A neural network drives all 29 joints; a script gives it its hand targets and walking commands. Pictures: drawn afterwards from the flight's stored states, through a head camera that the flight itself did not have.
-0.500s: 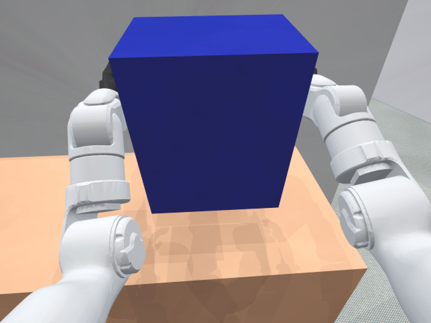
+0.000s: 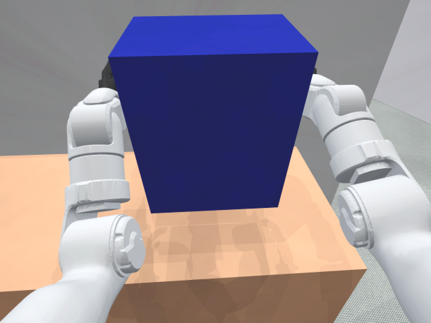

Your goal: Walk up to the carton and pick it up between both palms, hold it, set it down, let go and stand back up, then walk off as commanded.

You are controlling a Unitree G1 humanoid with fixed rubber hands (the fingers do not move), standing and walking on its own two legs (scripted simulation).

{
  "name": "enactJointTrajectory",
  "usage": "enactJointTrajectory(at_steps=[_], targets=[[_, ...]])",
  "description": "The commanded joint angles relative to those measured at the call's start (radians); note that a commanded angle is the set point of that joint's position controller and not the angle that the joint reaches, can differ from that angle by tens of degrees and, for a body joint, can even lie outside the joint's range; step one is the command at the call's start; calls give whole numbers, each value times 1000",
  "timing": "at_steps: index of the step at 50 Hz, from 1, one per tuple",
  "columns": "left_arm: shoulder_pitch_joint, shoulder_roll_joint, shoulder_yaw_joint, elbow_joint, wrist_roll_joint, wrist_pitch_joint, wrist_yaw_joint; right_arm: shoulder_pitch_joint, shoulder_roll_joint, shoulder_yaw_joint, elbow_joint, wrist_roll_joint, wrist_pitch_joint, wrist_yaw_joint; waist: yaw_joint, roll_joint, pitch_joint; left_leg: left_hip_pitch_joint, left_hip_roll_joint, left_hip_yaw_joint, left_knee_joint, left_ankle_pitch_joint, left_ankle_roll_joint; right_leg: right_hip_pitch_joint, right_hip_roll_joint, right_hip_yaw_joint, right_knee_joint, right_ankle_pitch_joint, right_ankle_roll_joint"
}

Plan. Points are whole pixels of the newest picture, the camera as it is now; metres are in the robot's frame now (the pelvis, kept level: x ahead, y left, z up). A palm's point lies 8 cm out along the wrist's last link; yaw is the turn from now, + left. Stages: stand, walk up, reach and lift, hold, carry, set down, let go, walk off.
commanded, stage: hold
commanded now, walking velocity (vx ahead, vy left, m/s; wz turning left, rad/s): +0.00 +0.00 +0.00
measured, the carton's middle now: (212, 120) +0.35 +0.01 +0.27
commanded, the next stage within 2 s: none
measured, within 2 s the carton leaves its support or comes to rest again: neither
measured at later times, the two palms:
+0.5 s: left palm (111, 101) +0.37 +0.17 +0.30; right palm (304, 90) +0.37 -0.15 +0.31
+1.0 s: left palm (113, 100) +0.37 +0.17 +0.30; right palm (304, 91) +0.38 -0.15 +0.30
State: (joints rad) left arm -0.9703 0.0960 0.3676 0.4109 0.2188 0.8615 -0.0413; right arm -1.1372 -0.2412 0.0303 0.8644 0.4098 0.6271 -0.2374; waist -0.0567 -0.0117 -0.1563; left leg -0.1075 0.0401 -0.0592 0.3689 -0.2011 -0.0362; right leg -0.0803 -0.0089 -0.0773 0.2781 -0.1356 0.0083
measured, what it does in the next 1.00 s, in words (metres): stands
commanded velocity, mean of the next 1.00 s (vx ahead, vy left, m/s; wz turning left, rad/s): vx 0.00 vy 0.00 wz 0.00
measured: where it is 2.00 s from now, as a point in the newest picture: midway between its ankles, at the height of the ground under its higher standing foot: outside the picture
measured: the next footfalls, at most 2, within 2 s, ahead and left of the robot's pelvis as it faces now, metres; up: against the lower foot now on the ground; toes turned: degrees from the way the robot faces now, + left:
none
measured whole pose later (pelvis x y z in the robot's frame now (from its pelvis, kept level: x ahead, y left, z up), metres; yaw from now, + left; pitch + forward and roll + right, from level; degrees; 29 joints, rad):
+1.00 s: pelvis +0.00 +0.00 +0.00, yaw +0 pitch -3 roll -1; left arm -0.96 0.10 0.35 0.41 0.21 0.86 -0.03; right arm -1.12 -0.24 0.04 0.86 0.42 0.62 -0.24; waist -0.06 -0.01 -0.16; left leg -0.12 0.04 -0.06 0.38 -0.20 -0.04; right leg -0.08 -0.01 -0.07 0.28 -0.13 0.01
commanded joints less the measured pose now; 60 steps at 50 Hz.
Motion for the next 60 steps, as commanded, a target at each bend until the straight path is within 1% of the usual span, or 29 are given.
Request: enactJointTrajectory(at_steps=[1, 4, 6, 10, 11, 13, 15, 17, 18, 19, 20, 23, 24, 27, 28, 33, 34, 35, 37, 39, 43, 45, 48, 49, 51, 52, 55, 58, 60], targets=[[-654, -538, -358, -70, -147, -47, -138, -682, 681, 149, -283, 137, -23, 114, -17, 54, -260, -61, -99, 36, -55, 193, -21, 219, 84, 58, 10, 167, 25], [-675, -556, -388, -161, -165, -57, -138, -675, 691, 172, -339, 154, -27, 104, -21, 47, -320, -30, -101, 27, -33, 269, -31, 245, 94, 58, 22, 244, 26], [-629, -531, -358, -110, -160, -47, -140, -677, 678, 169, -352, 145, -27, 100, -20, 25, -272, -46, -110, 38, -43, 236, -21, 232, 85, 53, 11, 215, 35], [-658, -584, -427, -197, -192, -56, -121, -687, 701, 191, -430, 170, -37, 104, -16, 65, -366, -13, -96, 26, -18, 301, -39, 244, 97, 50, 26, 257, 27], [-659, -568, -395, -156, -179, -52, -122, -689, 701, 181, -394, 156, -28, 99, -30, 43, -329, -16, -102, 28, -32, 267, -30, 239, 93, 50, 20, 233, 31], [-629, -547, -370, -112, -156, -43, -128, -703, 688, 198, -416, 163, -25, 105, 8, 16, -301, -43, -96, 25, -42, 229, -18, 217, 93, 51, 17, 191, 32], [-682, -563, -365, -102, -158, -51, -124, -704, 699, 161, -334, 135, -21, 115, -5, 28, -259, -72, -96, 29, -66, 144, -14, 192, 87, 55, 3, 100, 18], [-682, -553, -391, -183, -181, -62, -117, -688, 727, 189, -377, 169, -19, 111, -5, 23, -353, -32, -100, 26, -41, 230, -19, 234, 93, 57, 25, 208, 33], [-670, -554, -381, -128, -181, -60, -118, -729, 719, 207, -418, 170, -26, 110, 5, 0, -345, -50, -110, 28, -40, 226, -12, 231, 93, 65, 21, 210, 38], [-663, -578, -386, -111, -168, -52, -117, -727, 699, 186, -376, 162, -31, 113, 2, 48, -303, -56, -97, 28, -36, 226, -27, 217, 92, 57, 15, 174, 18], [-699, -552, -381, -108, -173, -58, -117, -720, 684, 167, -355, 148, -29, 114, -14, 44, -304, -59, -102, 35, -41, 184, -21, 194, 84, 59, 7, 138, 25], [-701, -569, -360, -79, -158, -57, -119, -718, 685, 138, -281, 131, -21, 133, 6, 64, -252, -112, -83, 22, -72, 102, -14, 185, 86, 56, 5, 47, 11], [-694, -576, -383, -53, -163, -57, -122, -713, 657, 120, -286, 119, -27, 134, -12, 70, -252, -116, -83, 24, -75, 84, -20, 191, 90, 59, 9, 40, 8], [-684, -569, -375, -98, -184, -72, -112, -724, 702, 155, -351, 149, -38, 131, 15, 42, -370, -82, -87, 28, -49, 190, -20, 251, 87, 59, 22, 167, 19], [-687, -565, -370, -113, -174, -68, -111, -681, 695, 158, -301, 155, -27, 126, 5, 61, -344, -72, -88, 18, -37, 231, -25, 232, 88, 58, 25, 190, 19], [-662, -551, -354, -39, -170, -57, -134, -707, 671, 129, -303, 136, -26, 119, -15, 19, -257, -87, -97, 37, -56, 149, -15, 197, 79, 71, -4, 121, 20], [-694, -574, -378, -117, -178, -73, -128, -729, 690, 140, -345, 134, -39, 122, -14, 47, -356, -71, -96, 25, -51, 178, -16, 227, 88, 58, 12, 142, 17], [-720, -564, -388, -126, -186, -77, -121, -703, 685, 138, -302, 150, -32, 125, -14, 57, -334, -66, -96, 27, -42, 190, -21, 207, 85, 73, 10, 145, 22], [-707, -582, -388, -122, -186, -82, -110, -770, 708, 169, -401, 160, -50, 125, 3, 42, -379, -59, -94, 23, -32, 218, -27, 221, 94, 57, 15, 176, 24], [-673, -581, -383, -68, -174, -66, -114, -728, 681, 141, -339, 142, -39, 122, -21, 49, -304, -59, -91, 24, -42, 194, -27, 209, 90, 62, -2, 150, 18], [-677, -555, -349, -62, -152, -58, -119, -717, 661, 119, -291, 127, -35, 132, -1, 54, -280, -84, -84, 29, -59, 154, -20, 201, 85, 60, 3, 116, 11], [-704, -568, -398, -138, -176, -66, -121, -692, 698, 135, -302, 145, -33, 123, -23, 67, -346, -41, -84, 20, -40, 214, -31, 237, 89, 63, 17, 194, 16], [-712, -562, -387, -130, -182, -70, -115, -746, 721, 188, -380, 167, -38, 118, -1, 35, -362, -45, -92, 21, -29, 237, -21, 234, 88, 57, 22, 213, 29], [-704, -554, -370, -113, -178, -67, -115, -685, 708, 167, -317, 151, -21, 113, -16, 35, -313, -60, -97, 22, -40, 201, -20, 217, 82, 65, 15, 178, 25], [-702, -570, -395, -152, -188, -72, -118, -720, 733, 188, -388, 166, -34, 119, 11, 27, -360, -51, -93, 24, -32, 234, -19, 230, 89, 65, 25, 202, 27], [-659, -567, -407, -152, -193, -60, -115, -693, 686, 170, -388, 170, -34, 110, -17, 72, -360, -39, -99, 30, -26, 254, -28, 231, 86, 62, 23, 234, 30], [-638, -524, -328, -66, -143, -50, -131, -689, 674, 167, -324, 142, -21, 112, 3, 15, -261, -66, -96, 26, -55, 198, -8, 215, 83, 63, 8, 175, 25], [-691, -559, -390, -161, -181, -57, -124, -701, 694, 177, -376, 170, -25, 112, -12, 50, -357, -48, -99, 29, -34, 237, -27, 238, 92, 62, 25, 214, 30], [-670, -561, -391, -157, -189, -61, -125, -729, 719, 196, -428, 164, -36, 109, -2, 18, -380, -48, -100, 27, -33, 228, -16, 249, 88, 61, 20, 209, 30]])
